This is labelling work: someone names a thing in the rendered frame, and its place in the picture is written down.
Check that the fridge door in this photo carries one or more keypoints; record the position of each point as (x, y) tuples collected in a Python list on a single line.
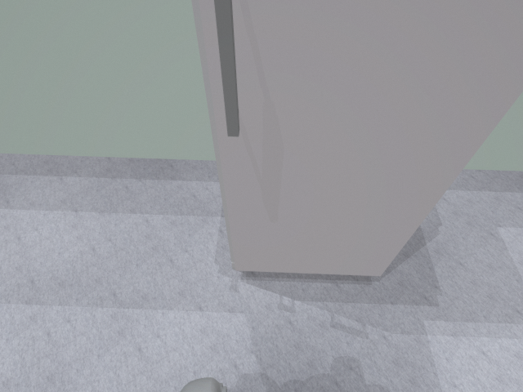
[(355, 117)]

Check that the handle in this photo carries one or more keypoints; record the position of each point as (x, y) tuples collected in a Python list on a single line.
[(226, 43)]

